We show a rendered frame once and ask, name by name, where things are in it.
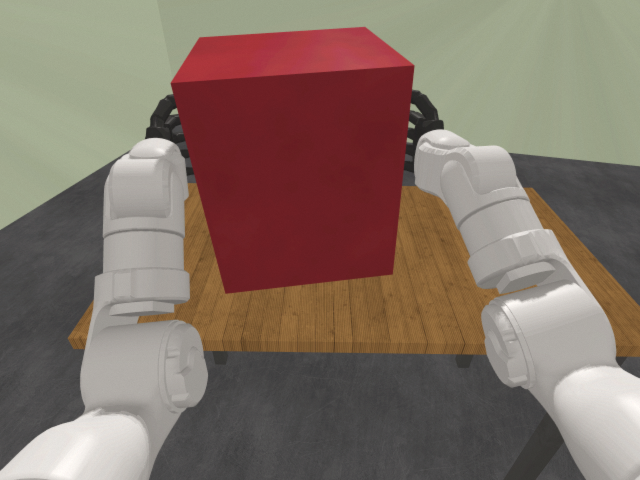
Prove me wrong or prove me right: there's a robot right hand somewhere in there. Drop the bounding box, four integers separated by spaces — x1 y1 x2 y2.
404 90 444 173

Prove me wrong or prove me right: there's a robot right forearm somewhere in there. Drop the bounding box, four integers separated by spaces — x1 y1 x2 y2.
414 129 616 359

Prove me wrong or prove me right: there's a right robot upper arm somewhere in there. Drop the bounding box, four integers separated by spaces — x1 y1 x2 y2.
481 280 640 480

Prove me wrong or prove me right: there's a left robot upper arm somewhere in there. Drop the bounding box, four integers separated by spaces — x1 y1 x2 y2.
0 320 208 480

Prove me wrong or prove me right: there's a carton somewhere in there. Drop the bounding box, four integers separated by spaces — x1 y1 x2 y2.
171 27 415 294

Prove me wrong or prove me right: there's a table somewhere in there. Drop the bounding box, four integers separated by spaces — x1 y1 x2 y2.
68 183 640 480

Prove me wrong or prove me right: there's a robot left hand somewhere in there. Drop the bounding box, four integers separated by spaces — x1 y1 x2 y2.
145 94 194 176

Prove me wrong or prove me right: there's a robot left forearm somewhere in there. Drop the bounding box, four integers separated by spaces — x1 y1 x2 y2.
80 138 190 405

